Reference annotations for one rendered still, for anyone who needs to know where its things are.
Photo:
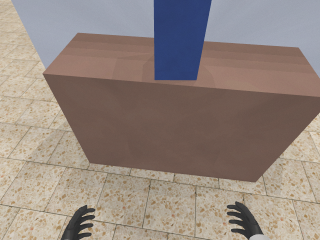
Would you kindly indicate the pedestal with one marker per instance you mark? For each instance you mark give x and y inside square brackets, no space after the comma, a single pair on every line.
[247,105]

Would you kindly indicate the carton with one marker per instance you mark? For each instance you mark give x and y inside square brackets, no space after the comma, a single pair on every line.
[179,33]

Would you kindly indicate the left robot hand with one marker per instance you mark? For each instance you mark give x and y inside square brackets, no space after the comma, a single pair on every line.
[73,228]

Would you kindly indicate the right robot hand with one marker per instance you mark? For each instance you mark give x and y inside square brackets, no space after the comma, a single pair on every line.
[248,222]

